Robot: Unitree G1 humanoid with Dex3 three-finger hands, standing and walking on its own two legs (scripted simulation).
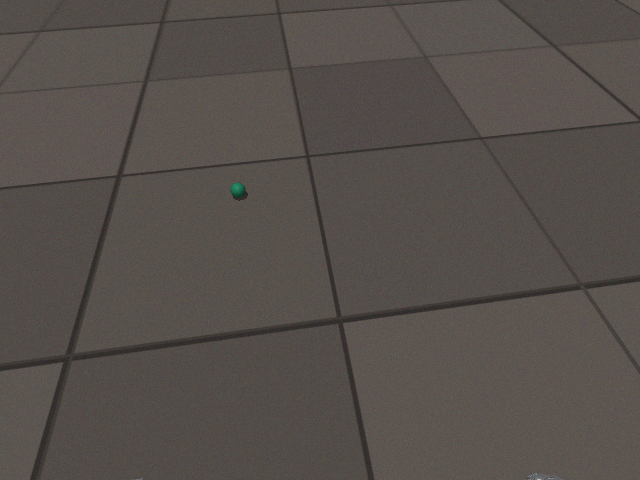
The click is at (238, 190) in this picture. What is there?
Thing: free ball
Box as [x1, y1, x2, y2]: [230, 183, 245, 197]
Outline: 234,183 230,189 231,193 234,196 241,196 245,190 244,186 240,183
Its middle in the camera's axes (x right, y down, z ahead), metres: -0.38 -0.23 +1.77
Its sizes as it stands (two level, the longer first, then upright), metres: 0.069 0.069 0.069
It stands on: the floor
